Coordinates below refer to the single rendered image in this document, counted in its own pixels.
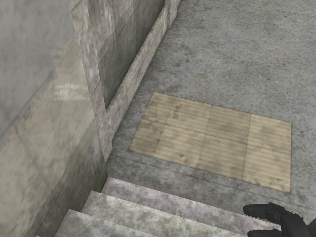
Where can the stairs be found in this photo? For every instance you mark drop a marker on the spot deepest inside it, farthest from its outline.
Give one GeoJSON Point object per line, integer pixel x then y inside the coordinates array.
{"type": "Point", "coordinates": [124, 209]}

